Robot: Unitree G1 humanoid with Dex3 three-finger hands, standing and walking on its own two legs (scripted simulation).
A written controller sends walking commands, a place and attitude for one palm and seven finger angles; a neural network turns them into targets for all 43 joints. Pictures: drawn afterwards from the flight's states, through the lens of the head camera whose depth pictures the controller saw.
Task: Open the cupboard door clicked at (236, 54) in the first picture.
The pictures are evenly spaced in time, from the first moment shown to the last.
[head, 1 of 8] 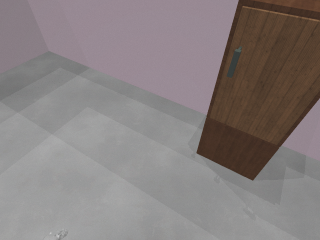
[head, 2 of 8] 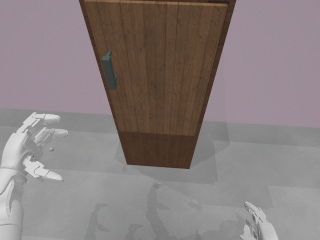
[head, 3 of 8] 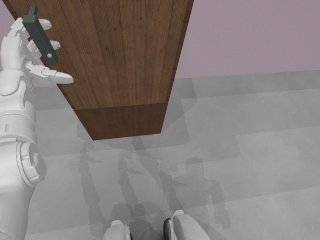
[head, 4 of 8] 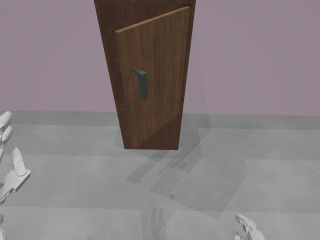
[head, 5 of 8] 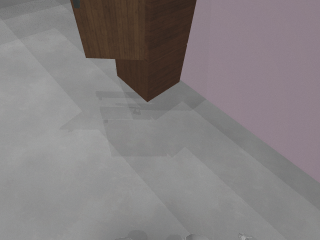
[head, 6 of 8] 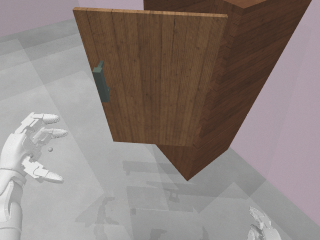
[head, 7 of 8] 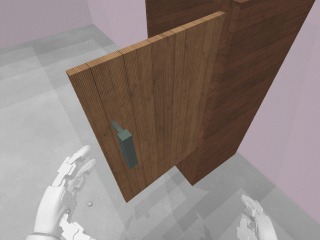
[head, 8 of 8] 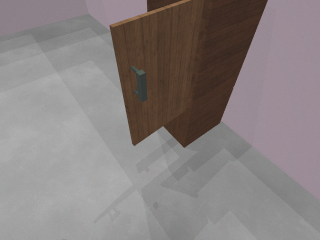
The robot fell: no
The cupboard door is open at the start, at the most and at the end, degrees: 0 94 94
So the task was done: yes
